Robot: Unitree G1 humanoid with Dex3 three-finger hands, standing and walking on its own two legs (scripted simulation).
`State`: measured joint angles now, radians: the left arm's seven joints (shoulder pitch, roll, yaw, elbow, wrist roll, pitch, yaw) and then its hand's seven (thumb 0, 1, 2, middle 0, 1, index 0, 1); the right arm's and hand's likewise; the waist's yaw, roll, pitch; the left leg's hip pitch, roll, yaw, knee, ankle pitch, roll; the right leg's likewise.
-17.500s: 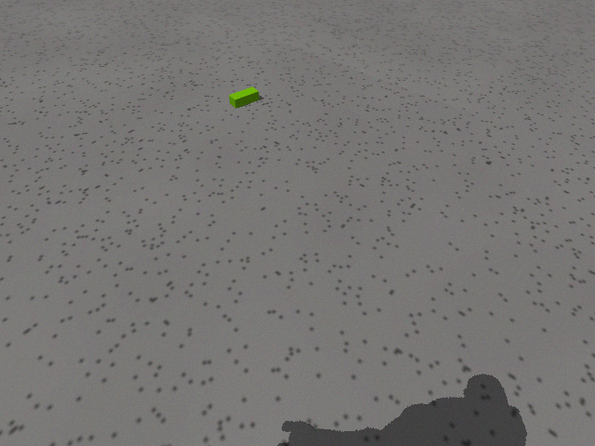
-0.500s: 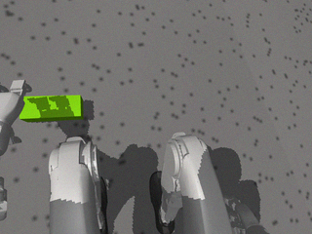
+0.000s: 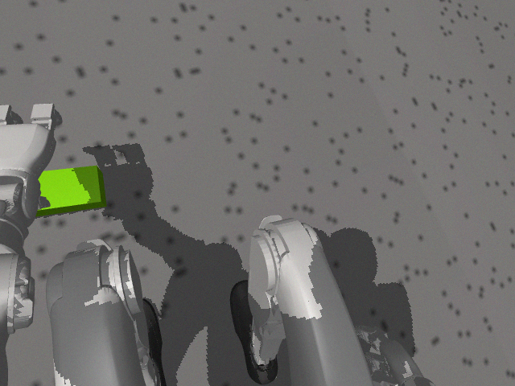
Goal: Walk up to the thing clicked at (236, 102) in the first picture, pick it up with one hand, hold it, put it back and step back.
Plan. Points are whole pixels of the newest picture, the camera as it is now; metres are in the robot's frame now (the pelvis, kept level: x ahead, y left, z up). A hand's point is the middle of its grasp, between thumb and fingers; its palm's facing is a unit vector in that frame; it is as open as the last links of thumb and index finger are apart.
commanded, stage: approach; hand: left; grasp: from above
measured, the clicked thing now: (51, 193) +0.43 +0.29 -0.30
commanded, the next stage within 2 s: rest palm in 0.40 s
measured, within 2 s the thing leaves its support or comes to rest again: neither
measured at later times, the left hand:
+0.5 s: hand (10, 200) +0.40 +0.31 -0.19, palm faces -0.40 -0.07 -0.92, open 14.0 cm
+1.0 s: hand (36, 197) +0.41 +0.29 -0.24, palm faces -0.50 -0.10 -0.86, open 14.2 cm
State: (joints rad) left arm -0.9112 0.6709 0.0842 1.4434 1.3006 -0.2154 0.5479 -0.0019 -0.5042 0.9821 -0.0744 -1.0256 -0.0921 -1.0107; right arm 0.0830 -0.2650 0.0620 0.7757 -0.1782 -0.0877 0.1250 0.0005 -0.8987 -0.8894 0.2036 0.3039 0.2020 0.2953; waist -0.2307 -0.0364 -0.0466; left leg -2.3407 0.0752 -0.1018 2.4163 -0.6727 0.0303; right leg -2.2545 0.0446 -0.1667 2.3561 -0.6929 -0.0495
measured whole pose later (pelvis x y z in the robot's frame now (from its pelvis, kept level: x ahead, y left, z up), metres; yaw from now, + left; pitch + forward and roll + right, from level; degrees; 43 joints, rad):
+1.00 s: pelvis -0.01 +0.00 -0.02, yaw -2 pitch +30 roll -8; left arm -0.88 0.82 0.13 1.54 1.29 -0.33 0.52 0.00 -0.51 0.97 -0.07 -1.02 -0.08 -1.01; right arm 0.14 -0.29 0.15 0.76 -0.21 -0.11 0.17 0.00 -0.90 -0.90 0.20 0.30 0.20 0.30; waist -0.27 -0.09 0.08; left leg -2.36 0.07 -0.14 2.48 -0.66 0.03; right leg -2.26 0.05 -0.20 2.39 -0.67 -0.05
